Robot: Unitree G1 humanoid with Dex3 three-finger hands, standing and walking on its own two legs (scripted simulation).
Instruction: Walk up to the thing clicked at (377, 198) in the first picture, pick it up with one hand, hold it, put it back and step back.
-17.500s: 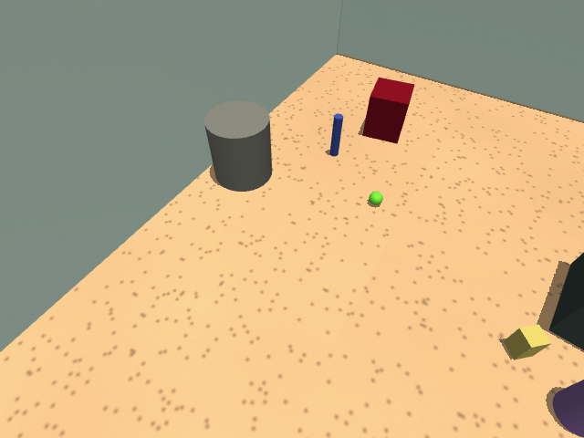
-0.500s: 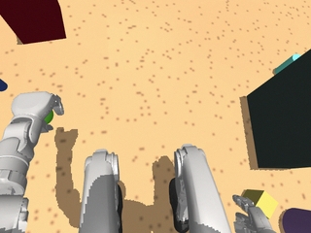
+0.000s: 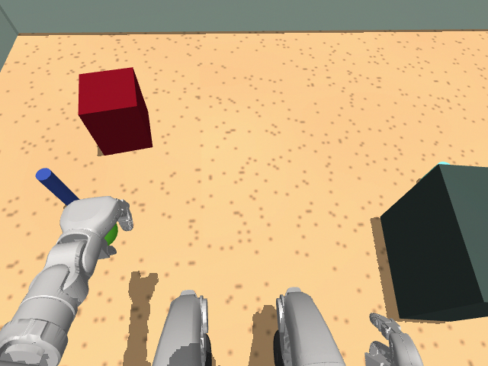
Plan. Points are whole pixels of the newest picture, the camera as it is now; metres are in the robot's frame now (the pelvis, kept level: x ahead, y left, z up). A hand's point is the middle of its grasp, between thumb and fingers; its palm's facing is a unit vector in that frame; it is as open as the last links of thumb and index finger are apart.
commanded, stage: lift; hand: left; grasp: from above
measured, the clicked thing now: (99, 231) +0.36 +0.27 -0.09
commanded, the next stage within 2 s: hold in 0.58 s
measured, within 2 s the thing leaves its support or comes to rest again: neither
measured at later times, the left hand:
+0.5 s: hand (99, 202) +0.36 +0.22 +0.03, palm faces -0.43 -0.09 -0.90, open 7.0 cm
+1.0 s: hand (89, 173) +0.38 +0.22 +0.08, palm faces -0.44 -0.07 -0.89, open 6.9 cm
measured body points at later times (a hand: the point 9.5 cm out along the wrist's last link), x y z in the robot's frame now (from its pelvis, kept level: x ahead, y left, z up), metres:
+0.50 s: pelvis +0.04 +0.00 +0.11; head +0.10 +0.00 +0.56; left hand +0.38 +0.22 +0.08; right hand +0.12 -0.27 -0.01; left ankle +0.07 +0.12 -0.58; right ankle +0.07 -0.15 -0.58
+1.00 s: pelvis +0.07 +0.00 +0.14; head +0.10 -0.01 +0.59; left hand +0.40 +0.22 +0.13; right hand +0.17 -0.26 +0.02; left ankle +0.07 +0.12 -0.58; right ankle +0.07 -0.14 -0.58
